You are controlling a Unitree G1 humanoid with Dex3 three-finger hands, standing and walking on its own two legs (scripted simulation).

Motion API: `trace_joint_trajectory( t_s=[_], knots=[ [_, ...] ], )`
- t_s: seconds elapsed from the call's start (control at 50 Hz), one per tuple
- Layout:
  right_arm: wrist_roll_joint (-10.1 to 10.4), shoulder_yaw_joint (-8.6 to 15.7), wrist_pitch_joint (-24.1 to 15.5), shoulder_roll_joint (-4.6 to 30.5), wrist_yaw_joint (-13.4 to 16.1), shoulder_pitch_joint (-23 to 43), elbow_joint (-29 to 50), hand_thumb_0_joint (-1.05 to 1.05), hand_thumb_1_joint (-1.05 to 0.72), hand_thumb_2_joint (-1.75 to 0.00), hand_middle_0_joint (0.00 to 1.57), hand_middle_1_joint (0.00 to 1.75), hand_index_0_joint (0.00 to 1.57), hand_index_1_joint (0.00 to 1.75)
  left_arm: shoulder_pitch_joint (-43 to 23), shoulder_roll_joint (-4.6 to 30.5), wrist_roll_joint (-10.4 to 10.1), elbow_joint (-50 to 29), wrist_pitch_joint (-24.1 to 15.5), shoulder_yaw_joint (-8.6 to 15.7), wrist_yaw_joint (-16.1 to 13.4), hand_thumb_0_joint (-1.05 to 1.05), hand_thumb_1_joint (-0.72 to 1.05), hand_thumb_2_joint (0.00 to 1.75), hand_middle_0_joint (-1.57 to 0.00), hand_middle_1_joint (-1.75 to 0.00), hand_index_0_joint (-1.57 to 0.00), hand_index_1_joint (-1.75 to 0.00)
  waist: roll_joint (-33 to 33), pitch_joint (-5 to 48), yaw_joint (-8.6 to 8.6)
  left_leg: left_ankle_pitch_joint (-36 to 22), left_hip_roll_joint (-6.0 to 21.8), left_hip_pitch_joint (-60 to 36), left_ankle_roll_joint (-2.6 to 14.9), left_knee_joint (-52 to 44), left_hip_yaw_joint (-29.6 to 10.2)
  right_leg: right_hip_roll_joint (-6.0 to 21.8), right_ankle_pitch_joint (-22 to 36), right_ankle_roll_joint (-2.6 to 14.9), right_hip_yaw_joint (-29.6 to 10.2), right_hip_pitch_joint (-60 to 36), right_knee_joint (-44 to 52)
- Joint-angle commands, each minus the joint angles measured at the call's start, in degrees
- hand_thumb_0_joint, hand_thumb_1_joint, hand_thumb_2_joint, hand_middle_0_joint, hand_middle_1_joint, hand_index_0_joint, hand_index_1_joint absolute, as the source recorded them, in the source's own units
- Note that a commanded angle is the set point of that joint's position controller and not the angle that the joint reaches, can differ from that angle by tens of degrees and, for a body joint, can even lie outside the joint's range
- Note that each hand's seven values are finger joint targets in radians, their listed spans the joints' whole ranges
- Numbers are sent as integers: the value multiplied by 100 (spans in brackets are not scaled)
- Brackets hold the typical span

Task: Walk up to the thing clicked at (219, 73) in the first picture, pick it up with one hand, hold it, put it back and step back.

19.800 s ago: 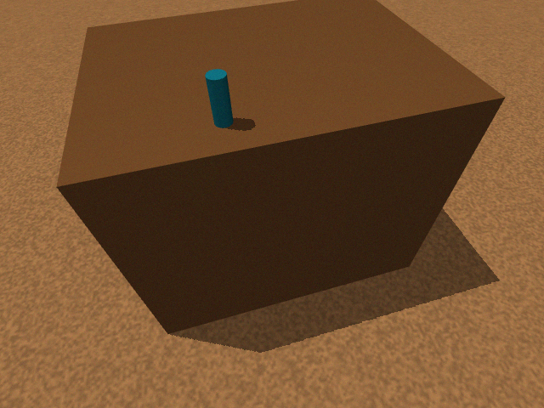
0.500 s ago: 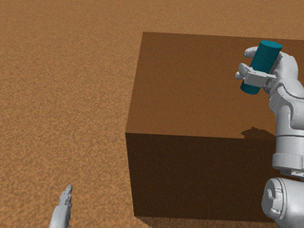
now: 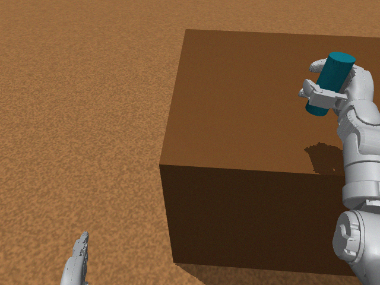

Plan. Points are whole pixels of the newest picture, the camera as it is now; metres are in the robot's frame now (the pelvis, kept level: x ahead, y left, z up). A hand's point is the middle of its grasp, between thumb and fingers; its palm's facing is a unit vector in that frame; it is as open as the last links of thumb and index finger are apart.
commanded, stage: crouch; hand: right
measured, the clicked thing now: (327, 85) +0.44 -0.22 +0.22
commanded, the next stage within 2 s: lower in 0.32 s
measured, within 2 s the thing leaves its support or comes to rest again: rests again in 1.74 s
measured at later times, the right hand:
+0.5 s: hand (315, 88) +0.46 -0.21 +0.20, palm faces +0.21 +0.98 +0.01, open 5.7 cm
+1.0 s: hand (305, 106) +0.47 -0.22 +0.14, palm faces +0.21 +0.98 +0.02, open 5.7 cm
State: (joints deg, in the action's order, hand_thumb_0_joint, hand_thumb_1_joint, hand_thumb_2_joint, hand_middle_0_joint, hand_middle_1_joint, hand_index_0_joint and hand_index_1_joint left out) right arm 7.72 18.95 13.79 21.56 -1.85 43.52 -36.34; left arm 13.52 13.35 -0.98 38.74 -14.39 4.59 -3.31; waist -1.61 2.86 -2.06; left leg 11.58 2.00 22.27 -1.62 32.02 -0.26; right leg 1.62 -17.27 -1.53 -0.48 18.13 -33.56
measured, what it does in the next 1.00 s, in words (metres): stands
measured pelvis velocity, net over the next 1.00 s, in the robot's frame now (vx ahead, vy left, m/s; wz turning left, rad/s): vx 0.01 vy -0.01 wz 0.02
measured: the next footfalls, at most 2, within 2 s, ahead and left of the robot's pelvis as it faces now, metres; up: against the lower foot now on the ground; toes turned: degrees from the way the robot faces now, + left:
none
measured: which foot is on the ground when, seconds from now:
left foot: down 0.00-1.00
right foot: down 0.00-1.00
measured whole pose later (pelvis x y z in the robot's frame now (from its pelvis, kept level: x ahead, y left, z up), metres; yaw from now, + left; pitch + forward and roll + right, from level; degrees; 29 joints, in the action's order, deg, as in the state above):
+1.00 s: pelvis +0.01 -0.01 -0.01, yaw +1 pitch +7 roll +0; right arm 6.7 21.3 -5.5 23.6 -3.0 44.3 -52.9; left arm 13.8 12.9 -0.8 31.3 -8.2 2.9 -3.2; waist -0.3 3.5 -5.0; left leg 12.6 1.4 29.4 -2.0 35.1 -0.9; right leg 2.1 -19.5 -1.2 0.1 25.7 -38.3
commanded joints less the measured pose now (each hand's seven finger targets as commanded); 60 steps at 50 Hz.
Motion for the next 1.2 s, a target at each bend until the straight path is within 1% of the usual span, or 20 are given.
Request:
trace_joint_trajectory(
  t_s=[0.0, 0.04, 0.06, 0.12, 0.18, 0.26, 0.32, 0.44, 0.54, 0.6, 0.64, 0.7, 0.76, 0.78, 0.8, 0.84, 0.92, 0.94, 1.04, 1.18],
  knots=[
    [22, 306, -590, 1545, 9, 2969, 1244, 0, -62, -130, 140, 142, 140, 142, -680, 880, 41, -1146, -347, 360, -56, 0, -53, 4, -6, -5, -6, -5, 11, 1978, -6, -667, -178, -899, 126, -380, 288, -150, 887, 143, 77, -368, 532],
    [53, 408, -726, 1646, 28, 3031, 1441, 0, -63, -131, 141, 143, 142, 143, -809, 927, 31, -1552, -369, 354, -95, 0, -54, 5, -6, -5, -6, -5, 252, 2248, -5, -1004, -162, -1191, 76, -326, 287, -170, 1184, 174, 109, -426, 456],
    [23, 377, -775, 1611, 3, 2942, 1293, 0, -63, -131, 142, 143, 142, 143, -534, 711, 35, -1359, -318, 170, -88, 0, -54, 5, -6, -5, -6, -5, 326, 2240, 20, -1197, -134, -1294, 59, -288, 257, -198, 1333, 190, 145, -373, 409],
    [36, 211, -880, 1381, -83, 2756, 962, 0, -62, -132, 143, 145, 144, 145, -219, 653, 22, -1184, -244, 214, -95, 0, -54, 5, -5, -5, -5, -5, 187, 1938, -81, -1115, -167, -934, 82, -309, 265, -170, 1299, 181, 131, -443, 455],
    [11, 271, -884, 1521, -100, 2757, 857, 0, -64, -133, 144, 145, 144, 145, -13, 663, 16, -887, -155, 301, -46, 0, -54, 5, -6, -5, -5, -5, -183, 1730, -79, -1078, -158, -670, 105, -318, 240, -183, 1287, 153, 155, -418, 465],
    [-14, 270, -986, 1586, -71, 3115, 1091, 0, -65, -131, 141, 142, 142, 143, -321, 657, 27, -1020, -167, 225, 21, 0, -53, 4, -5, -5, -5, -5, -432, 1809, -65, -952, -209, -556, 155, -297, 276, -115, 1325, 96, 105, -471, 457],
    [-7, 212, -1117, 1507, -78, 3159, 1070, 0, -63, -127, 138, 139, 139, 139, -565, 567, 19, -1292, -178, 76, 2, 0, -54, 5, -6, -5, -5, -5, -26, 2040, -63, -1091, -200, -809, 118, -254, 263, -136, 1321, 149, 119, -431, 372],
    [33, 373, -1148, 1659, -152, 2812, 369, 0, -61, -131, 139, 142, 140, 142, -277, 1118, 18, -1327, -70, 582, -131, 0, -55, 6, -5, -5, -5, -5, 193, 2097, -177, -1173, -146, -803, 79, -254, 220, -195, 1262, 207, 150, -388, 362],
    [-9, 256, -1384, 1335, -202, 2605, -189, 0, -60, -128, 138, 140, 138, 140, -199, 241, 5, -1167, 33, -188, 60, 0, -55, 5, -5, -4, -5, -5, 110, 1541, -60, -871, -177, -554, 97, -275, 213, -164, 1045, 185, 164, 108, 361],
    [-24, 338, -1635, 1637, -206, 2853, 116, 0, -59, -129, 138, 141, 139, 141, -386, 500, 29, -1291, 60, 15, 71, 0, -55, 5, -5, -4, -5, -5, 21, 1691, -107, -658, -144, -540, 91, -265, 141, -186, 750, 213, 186, 155, 366],
    [-53, 486, -1803, 1974, -165, 3122, 359, 0, -60, -131, 139, 143, 140, 143, -326, 1028, 48, -1513, 101, 467, -15, 0, -54, 5, -5, -4, -5, -5, -33, 2213, -238, -932, -136, -605, 92, -167, 112, -184, 962, 203, 187, -150, 274],
    [-38, 416, -2017, 1888, -111, 3248, 663, 0, -58, -130, 139, 142, 140, 142, -241, 935, 41, -1693, 133, 374, -58, 0, -54, 5, -5, -5, -5, -5, -257, 2499, -284, -1189, -190, -599, 126, -76, 157, -145, 1309, 161, 144, -426, 160],
    [-18, 204, -2168, 1470, -125, 2963, 347, 0, -57, -128, 137, 140, 138, 140, -141, 450, 30, -1507, 180, -28, -46, 0, -55, 6, -5, -5, -5, -5, -276, 2496, -252, -1285, -199, -649, 131, -10, 180, -133, 1481, 147, 135, -314, 74],
    [26, 395, -2197, 1663, -126, 2881, 155, 0, -59, -127, 137, 139, 138, 139, -269, 574, 9, -1648, 195, 46, -69, 0, -55, 6, -5, -5, -5, -5, -76, 2325, -251, -1157, -196, -612, 101, -57, 184, -131, 1301, 189, 129, -131, 81],
    [7, 248, -2168, 1446, -155, 2594, -290, 0, -57, -128, 136, 139, 137, 139, -27, 640, 30, -1215, 242, 157, -71, 0, -56, 7, -5, -5, -4, -6, -162, 2144, -283, -1022, -218, -429, 134, -17, 195, -114, 1237, 154, 93, -55, 123],
    [-38, 476, -2275, 1932, -94, 3069, 257, 0, -62, -128, 138, 140, 139, 140, -529, 1051, 49, -1850, 219, 409, -101, 0, -54, 6, -5, -5, -5, -5, -342, 2572, -259, -1106, -201, -476, 141, -9, 164, -101, 1334, 133, 111, -240, 78],
    [-17, 286, -2349, 1368, -106, 2650, -514, 0, -59, -127, 136, 138, 137, 138, -368, 505, 36, -1544, 275, -25, -12, 0, -54, 5, -5, -4, -5, -5, -135, 1798, -258, -680, -251, -246, 154, -37, 242, -57, 903, 137, 57, 289, 128],
    [-25, 332, -2420, 1489, -126, 2756, -348, 0, -60, -127, 137, 138, 137, 138, -554, 484, 23, -1855, 255, -93, -9, 0, -54, 5, -5, -4, -5, -5, -23, 2120, -236, -751, -220, -466, 128, -14, 202, -81, 906, 164, 105, 289, 71],
    [-26, 394, -2547, 1685, -161, 2804, -387, 0, -60, -129, 138, 140, 139, 140, -31, 849, 36, -1823, 331, 267, -75, 0, -55, 5, -6, -5, -5, -5, -10, 2169, -418, -928, -209, -311, 95, 80, 172, -110, 988, 199, 135, 194, -19],
    [-51, 347, -2665, 1615, -125, 2910, -271, 0, -62, -126, 136, 137, 136, 137, -45, 657, 44, -1676, 377, 196, -25, 0, -54, 5, -5, -5, -5, -5, -382, 2267, -381, -935, -231, -41, 165, 226, 171, -75, 1160, 120, 89, 205, -158]
  ],
)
